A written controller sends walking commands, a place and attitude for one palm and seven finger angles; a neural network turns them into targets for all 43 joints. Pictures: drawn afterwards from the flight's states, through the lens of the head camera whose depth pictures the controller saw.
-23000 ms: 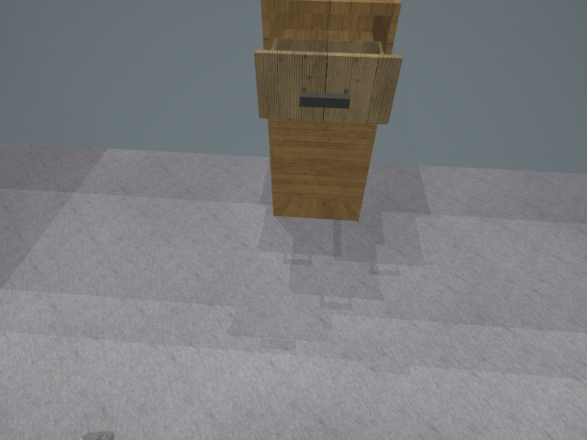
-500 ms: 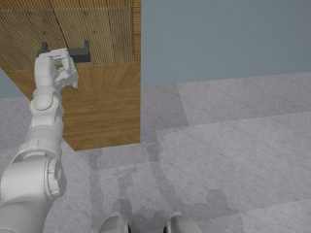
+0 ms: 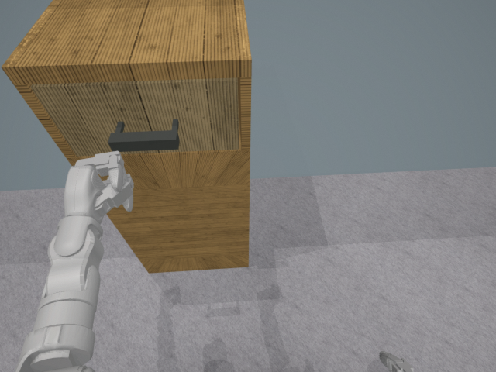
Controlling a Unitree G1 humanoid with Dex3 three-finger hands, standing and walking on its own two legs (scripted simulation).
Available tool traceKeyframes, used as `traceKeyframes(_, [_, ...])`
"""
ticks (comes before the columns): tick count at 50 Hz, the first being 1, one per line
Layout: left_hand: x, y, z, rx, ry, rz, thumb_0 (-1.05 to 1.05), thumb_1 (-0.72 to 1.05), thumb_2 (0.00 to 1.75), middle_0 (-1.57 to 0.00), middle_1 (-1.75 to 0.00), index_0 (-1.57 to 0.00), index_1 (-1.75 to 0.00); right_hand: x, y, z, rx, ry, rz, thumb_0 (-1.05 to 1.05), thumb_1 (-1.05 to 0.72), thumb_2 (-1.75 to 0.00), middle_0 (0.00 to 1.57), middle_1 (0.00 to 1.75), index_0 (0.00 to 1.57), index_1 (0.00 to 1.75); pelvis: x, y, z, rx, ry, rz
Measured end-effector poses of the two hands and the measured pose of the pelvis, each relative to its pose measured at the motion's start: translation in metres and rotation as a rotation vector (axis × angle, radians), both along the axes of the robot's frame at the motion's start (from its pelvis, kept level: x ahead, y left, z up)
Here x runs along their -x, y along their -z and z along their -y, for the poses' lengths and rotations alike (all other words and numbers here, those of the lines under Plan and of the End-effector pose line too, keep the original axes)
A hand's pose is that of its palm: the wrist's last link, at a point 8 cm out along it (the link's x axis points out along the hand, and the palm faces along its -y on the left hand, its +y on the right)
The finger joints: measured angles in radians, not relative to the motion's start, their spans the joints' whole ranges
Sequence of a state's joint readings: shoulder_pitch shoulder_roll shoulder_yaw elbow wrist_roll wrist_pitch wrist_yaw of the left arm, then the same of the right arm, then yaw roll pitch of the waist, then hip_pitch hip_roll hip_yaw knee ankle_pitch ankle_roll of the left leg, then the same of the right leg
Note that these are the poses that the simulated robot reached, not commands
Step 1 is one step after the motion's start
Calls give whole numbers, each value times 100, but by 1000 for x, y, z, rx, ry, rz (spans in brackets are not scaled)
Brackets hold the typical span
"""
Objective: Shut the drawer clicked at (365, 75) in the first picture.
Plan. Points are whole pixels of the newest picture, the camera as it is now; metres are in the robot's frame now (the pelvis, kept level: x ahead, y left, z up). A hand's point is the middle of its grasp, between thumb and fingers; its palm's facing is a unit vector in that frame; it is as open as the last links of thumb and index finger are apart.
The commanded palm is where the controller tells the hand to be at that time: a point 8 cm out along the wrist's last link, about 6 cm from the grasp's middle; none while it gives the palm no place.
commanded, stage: draw the hand back to the body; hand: left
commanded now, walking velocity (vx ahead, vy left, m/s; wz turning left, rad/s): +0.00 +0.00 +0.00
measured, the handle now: (146, 133) +0.54 +0.20 +0.06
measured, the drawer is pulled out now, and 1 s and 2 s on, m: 0.00 0.00 0.00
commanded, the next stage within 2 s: step back with the hand held close in 1.04 s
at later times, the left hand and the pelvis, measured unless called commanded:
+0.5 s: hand (61, 251) +0.25 +0.22 +0.14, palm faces +0.32 -0.90 -0.29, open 3.3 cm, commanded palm +0.20 +0.26 +0.16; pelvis -0.01 -0.01 +0.03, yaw +1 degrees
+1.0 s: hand out of the picture +0.16 +0.24 +0.19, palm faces +0.42 -0.81 -0.41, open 3.3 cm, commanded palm +0.12 +0.28 +0.21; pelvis -0.01 +0.00 +0.03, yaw +1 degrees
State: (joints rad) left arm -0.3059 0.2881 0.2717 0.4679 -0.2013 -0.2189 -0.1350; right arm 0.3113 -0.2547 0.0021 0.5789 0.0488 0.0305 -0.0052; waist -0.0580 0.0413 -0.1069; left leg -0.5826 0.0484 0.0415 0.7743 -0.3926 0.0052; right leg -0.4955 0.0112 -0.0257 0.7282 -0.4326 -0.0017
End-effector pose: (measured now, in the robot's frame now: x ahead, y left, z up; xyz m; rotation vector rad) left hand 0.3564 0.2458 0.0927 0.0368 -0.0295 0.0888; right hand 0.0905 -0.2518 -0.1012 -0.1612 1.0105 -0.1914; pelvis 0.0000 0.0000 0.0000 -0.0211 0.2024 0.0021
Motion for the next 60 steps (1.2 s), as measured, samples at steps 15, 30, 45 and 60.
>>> traceKeyframes(15, [96, -43, -11, -191, -117, -28, 2, 90, 90, -141, -159, -141, -160, -87, -44, -19, -6, -126, 289, 1, -90, -90, 20, 30, 20, 30, 5, -18, 6, -21, -15, 149])
traceKeyframes(30, [163, -78, -20, -293, -254, 23, 2, 89, 90, -141, -159, -141, -160, -88, -52, -34, -21, -178, 295, 2, -90, -90, 20, 30, 20, 30, 6, -31, 6, -28, -12, 250])
traceKeyframes(45, [225, -113, -28, -426, -305, 86, 2, 89, 90, -141, -159, -141, -160, -83, -52, -28, -13, -157, 326, 2, -90, -90, 20, 30, 20, 30, 3, -31, 3, -22, -8, 262])
traceKeyframes(60, [229, -113, -30, -408, -323, 111, 2, 89, 90, -141, -159, -141, -160, -90, -59, -39, -14, -188, 373, 2, -90, -90, 20, 30, 20, 30, 8, -31, 3, -21, -14, 269])
